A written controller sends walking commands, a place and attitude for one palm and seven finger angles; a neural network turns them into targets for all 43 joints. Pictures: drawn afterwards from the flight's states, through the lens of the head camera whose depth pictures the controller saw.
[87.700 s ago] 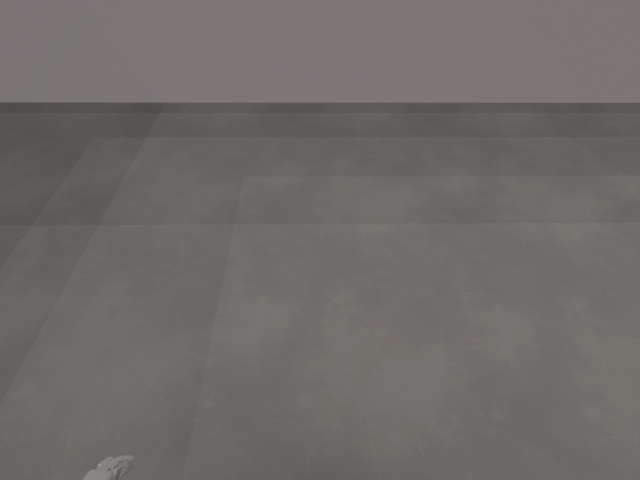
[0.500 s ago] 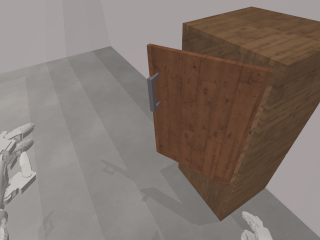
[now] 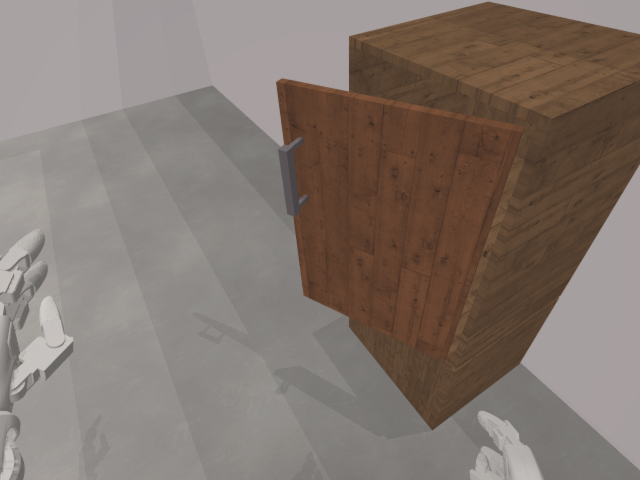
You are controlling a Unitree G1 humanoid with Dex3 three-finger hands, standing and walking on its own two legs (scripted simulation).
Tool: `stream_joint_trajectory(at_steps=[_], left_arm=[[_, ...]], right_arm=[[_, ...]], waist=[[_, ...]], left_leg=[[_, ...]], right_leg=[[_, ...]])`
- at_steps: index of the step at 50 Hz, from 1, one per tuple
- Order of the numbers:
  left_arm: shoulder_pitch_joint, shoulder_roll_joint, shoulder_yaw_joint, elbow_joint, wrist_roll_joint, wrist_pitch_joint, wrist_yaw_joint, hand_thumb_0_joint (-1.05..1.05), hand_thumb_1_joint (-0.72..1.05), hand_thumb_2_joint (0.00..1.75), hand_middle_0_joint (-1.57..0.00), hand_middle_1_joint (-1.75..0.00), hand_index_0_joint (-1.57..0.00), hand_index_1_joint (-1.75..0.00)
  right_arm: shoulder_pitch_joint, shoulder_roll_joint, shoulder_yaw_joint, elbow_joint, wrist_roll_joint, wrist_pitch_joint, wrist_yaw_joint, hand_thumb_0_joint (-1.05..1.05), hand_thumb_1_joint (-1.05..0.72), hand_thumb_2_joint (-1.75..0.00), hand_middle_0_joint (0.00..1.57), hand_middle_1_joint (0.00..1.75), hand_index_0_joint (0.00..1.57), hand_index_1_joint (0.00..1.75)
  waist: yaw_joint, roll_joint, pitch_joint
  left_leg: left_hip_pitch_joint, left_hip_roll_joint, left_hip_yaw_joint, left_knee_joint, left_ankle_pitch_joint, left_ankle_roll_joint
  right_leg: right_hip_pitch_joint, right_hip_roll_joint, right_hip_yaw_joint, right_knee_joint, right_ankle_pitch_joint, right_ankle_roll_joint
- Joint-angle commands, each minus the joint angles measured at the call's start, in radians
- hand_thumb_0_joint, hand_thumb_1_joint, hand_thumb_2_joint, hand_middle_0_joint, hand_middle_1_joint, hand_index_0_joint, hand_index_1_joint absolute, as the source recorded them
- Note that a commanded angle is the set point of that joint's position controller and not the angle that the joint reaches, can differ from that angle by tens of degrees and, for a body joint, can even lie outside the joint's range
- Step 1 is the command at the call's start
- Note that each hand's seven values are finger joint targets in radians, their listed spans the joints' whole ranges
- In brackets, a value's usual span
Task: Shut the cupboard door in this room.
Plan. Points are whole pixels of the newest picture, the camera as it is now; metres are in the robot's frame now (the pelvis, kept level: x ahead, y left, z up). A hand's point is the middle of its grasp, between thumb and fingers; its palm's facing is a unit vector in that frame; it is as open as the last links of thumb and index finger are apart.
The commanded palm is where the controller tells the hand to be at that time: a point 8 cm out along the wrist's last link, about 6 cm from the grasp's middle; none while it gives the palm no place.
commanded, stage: step back with the hand held close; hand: left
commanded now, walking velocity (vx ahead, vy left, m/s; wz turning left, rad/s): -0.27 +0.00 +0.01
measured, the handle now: (295, 177) +0.64 +0.12 +0.05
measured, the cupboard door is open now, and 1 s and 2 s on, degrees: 26 26 26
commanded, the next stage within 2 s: stop stepping back and stand still in 1.88 s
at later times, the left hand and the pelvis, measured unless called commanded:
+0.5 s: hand (39, 377) +0.16 +0.28 +0.16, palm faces +0.40 -0.78 -0.49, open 7.4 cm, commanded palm +0.10 +0.31 +0.17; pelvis -0.05 +0.02 -0.01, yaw -1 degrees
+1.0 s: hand (5, 417) +0.13 +0.29 +0.15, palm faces +0.44 -0.78 -0.45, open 7.4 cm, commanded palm +0.05 +0.33 +0.17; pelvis -0.09 +0.03 -0.03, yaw +0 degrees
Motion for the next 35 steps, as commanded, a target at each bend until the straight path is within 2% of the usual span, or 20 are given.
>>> stream_joint_trajectory(at_steps=[1,4,6,9,10,12,14,15,16,18,20,21,24,25,26,29,30,31,33,35], left_arm=[[-0.044,0.196,0.125,-0.198,0.002,-0.105,0.031,0.0,0.9,0.9,-0.2,-0.3,-0.2,-0.3],[0.003,0.21,0.131,-0.249,0.001,-0.126,0.045,0.0,0.9,0.9,-0.2,-0.3,-0.2,-0.3],[0.027,0.245,0.169,-0.3,-0.002,-0.138,0.055,0.0,0.9,0.9,-0.2,-0.3,-0.2,-0.3],[0.057,0.265,0.194,-0.341,-0.006,-0.141,0.064,0.0,0.9,0.9,-0.2,-0.3,-0.2,-0.3],[0.057,0.292,0.218,-0.351,-0.004,-0.138,0.066,0.0,0.9,0.9,-0.2,-0.3,-0.2,-0.3],[0.058,0.276,0.212,-0.329,-0.005,-0.127,0.064,0.0,0.9,0.9,-0.2,-0.3,-0.2,-0.3],[0.046,0.27,0.209,-0.296,-0.004,-0.116,0.064,0.0,0.9,0.9,-0.2,-0.3,-0.2,-0.3],[0.053,0.27,0.209,-0.287,-0.001,-0.114,0.064,0.0,0.9,0.9,-0.2,-0.3,-0.2,-0.3],[0.062,0.252,0.193,-0.255,-0.003,-0.109,0.062,0.0,0.9,0.9,-0.2,-0.3,-0.2,-0.3],[0.058,0.238,0.177,-0.25,0.001,-0.109,0.062,0.0,0.9,0.9,-0.2,-0.3,-0.2,-0.3],[0.072,0.26,0.201,-0.24,0.007,-0.11,0.066,0.0,0.9,0.9,-0.2,-0.3,-0.2,-0.3],[0.065,0.235,0.174,-0.252,0.01,-0.113,0.064,0.0,0.9,0.9,-0.2,-0.3,-0.2,-0.3],[0.036,0.248,0.186,-0.269,0.028,-0.126,0.072,0.0,0.9,0.9,-0.2,-0.3,-0.2,-0.3],[0.024,0.285,0.223,-0.284,0.039,-0.136,0.077,0.0,0.9,0.9,-0.2,-0.3,-0.2,-0.3],[0.017,0.256,0.195,-0.303,0.04,-0.142,0.078,0.0,0.9,0.9,-0.2,-0.3,-0.2,-0.3],[-0.004,0.27,0.208,-0.353,0.05,-0.164,0.087,0.0,0.9,0.9,-0.2,-0.3,-0.2,-0.3],[-0.014,0.302,0.237,-0.37,0.056,-0.168,0.09,0.0,0.9,0.9,-0.2,-0.3,-0.2,-0.3],[-0.013,0.273,0.217,-0.375,0.055,-0.174,0.09,0.0,0.9,0.9,-0.2,-0.3,-0.2,-0.3],[-0.012,0.269,0.226,-0.374,0.059,-0.181,0.093,0.0,0.9,0.9,-0.2,-0.3,-0.2,-0.3],[-0.024,0.277,0.239,-0.371,0.063,-0.185,0.09,0.0,0.9,0.9,-0.2,-0.3,-0.2,-0.3]], right_arm=[[-0.119,-0.117,-0.062,-0.157,0.0,-0.023,0.001,0.0,-0.9,-0.9,0.2,0.3,0.2,0.3],[-0.106,-0.117,-0.07,-0.162,0.005,-0.009,0.002,0.0,-0.9,-0.9,0.2,0.3,0.2,0.3],[-0.103,-0.12,-0.074,-0.169,0.007,-0.001,-0.004,0.0,-0.9,-0.9,0.2,0.3,0.2,0.3],[-0.111,-0.136,-0.079,-0.188,0.004,0.017,-0.017,0.0,-0.9,-0.9,0.2,0.3,0.2,0.3],[-0.121,-0.142,-0.081,-0.19,0.002,0.021,-0.024,0.0,-0.9,-0.9,0.2,0.3,0.2,0.3],[-0.116,-0.135,-0.082,-0.202,0.0,0.035,-0.03,0.0,-0.9,-0.9,0.2,0.3,0.2,0.3],[-0.107,-0.138,-0.087,-0.206,0.0,0.046,-0.032,0.0,-0.9,-0.9,0.2,0.3,0.2,0.3],[-0.112,-0.144,-0.089,-0.202,-0.001,0.046,-0.033,0.0,-0.9,-0.9,0.2,0.3,0.2,0.3],[-0.108,-0.139,-0.087,-0.207,0.002,0.052,-0.033,0.0,-0.9,-0.9,0.2,0.3,0.2,0.3],[-0.108,-0.148,-0.089,-0.214,0.005,0.057,-0.031,0.0,-0.9,-0.9,0.2,0.3,0.2,0.3],[-0.12,-0.152,-0.088,-0.211,0.002,0.057,-0.031,0.0,-0.9,-0.9,0.2,0.3,0.2,0.3],[-0.12,-0.144,-0.082,-0.219,0.006,0.057,-0.029,0.0,-0.9,-0.9,0.2,0.3,0.2,0.3],[-0.119,-0.147,-0.079,-0.232,0.006,0.052,-0.029,0.0,-0.9,-0.9,0.2,0.3,0.2,0.3],[-0.123,-0.154,-0.082,-0.229,0.001,0.047,-0.03,0.0,-0.9,-0.9,0.2,0.3,0.2,0.3],[-0.112,-0.146,-0.075,-0.233,0.001,0.044,-0.029,0.0,-0.9,-0.9,0.2,0.3,0.2,0.3],[-0.099,-0.149,-0.074,-0.235,-0.004,0.025,-0.028,0.0,-0.9,-0.9,0.2,0.3,0.2,0.3],[-0.102,-0.155,-0.074,-0.234,-0.009,0.019,-0.032,0.0,-0.9,-0.9,0.2,0.3,0.2,0.3],[-0.093,-0.147,-0.07,-0.233,-0.009,0.014,-0.033,0.0,-0.9,-0.9,0.2,0.3,0.2,0.3],[-0.081,-0.153,-0.071,-0.228,-0.015,0.0,-0.033,0.0,-0.9,-0.9,0.2,0.3,0.2,0.3],[-0.078,-0.156,-0.075,-0.216,-0.019,-0.012,-0.032,0.0,-0.9,-0.9,0.2,0.3,0.2,0.3]], waist=[[-0.035,-0.117,-0.043],[-0.043,-0.083,-0.098],[-0.044,-0.068,-0.143],[-0.043,-0.01,-0.165],[-0.037,0.032,-0.175],[-0.034,0.011,-0.165],[-0.037,-0.047,-0.147],[-0.037,-0.049,-0.15],[-0.041,-0.091,-0.135],[-0.043,-0.09,-0.117],[-0.038,-0.08,-0.098],[-0.042,-0.091,-0.089],[-0.048,-0.087,-0.047],[-0.046,-0.077,-0.049],[-0.051,-0.069,-0.048],[-0.054,-0.036,-0.058],[-0.051,-0.008,-0.056],[-0.054,0.01,-0.063],[-0.052,0.064,-0.063],[-0.046,0.062,-0.07]], left_leg=[[-0.15,0.074,-0.068,0.079,0.072,-0.015],[-0.169,0.076,-0.068,0.124,0.047,-0.021],[-0.18,0.09,-0.077,0.097,0.124,-0.031],[-0.159,0.134,-0.11,0.032,0.367,-0.036],[-0.166,0.156,-0.129,0.007,0.465,-0.041],[-0.189,0.181,-0.139,0.002,0.572,-0.046],[-0.229,0.185,-0.134,0.009,0.515,-0.038],[-0.24,0.183,-0.134,0.009,0.474,-0.038],[-0.263,0.181,-0.135,0.004,0.399,-0.032],[-0.317,0.181,-0.145,-0.015,0.238,-0.014],[-0.383,0.184,-0.157,-0.048,0.082,0.007],[-0.424,0.182,-0.162,-0.055,0.004,0.015],[-0.563,0.168,-0.166,-0.062,-0.275,0.045],[-0.584,0.165,-0.166,-0.059,-0.306,0.048],[-0.596,0.16,-0.168,-0.051,-0.325,0.048],[-0.615,0.164,-0.18,-0.054,-0.353,0.057],[-0.626,0.172,-0.186,-0.073,-0.357,0.06],[-0.647,0.184,-0.197,-0.094,-0.368,0.063],[-0.714,0.206,-0.219,-0.134,-0.38,0.072],[-0.727,0.214,-0.225,-0.138,-0.349,0.069]], right_leg=[[-0.029,-0.25,0.243,-0.124,0.066,-0.043],[-0.037,-0.296,0.265,-0.09,0.082,-0.07],[0.006,-0.292,0.224,-0.014,0.186,-0.07],[-0.003,-0.205,0.148,0.113,0.316,-0.023],[0.008,-0.171,0.116,0.156,0.341,-0.002],[0.017,-0.134,0.104,0.184,0.348,0.019],[0.02,-0.135,0.124,0.18,0.336,0.02],[0.023,-0.141,0.133,0.174,0.338,0.016],[0.013,-0.148,0.146,0.168,0.304,0.016],[0.002,-0.149,0.163,0.158,0.211,0.017],[0.003,-0.144,0.169,0.146,0.118,0.023],[0.01,-0.145,0.171,0.146,0.071,0.025],[0.03,-0.151,0.214,0.119,-0.062,0.024],[0.043,-0.155,0.228,0.107,-0.082,0.02],[0.04,-0.16,0.225,0.107,-0.112,0.017],[0.042,-0.143,0.218,0.124,-0.133,0.019],[0.054,-0.132,0.21,0.143,-0.117,0.022],[0.08,-0.118,0.184,0.181,-0.091,0.028],[0.142,-0.086,0.157,0.256,-0.006,0.037],[0.174,-0.075,0.145,0.288,0.066,0.041]])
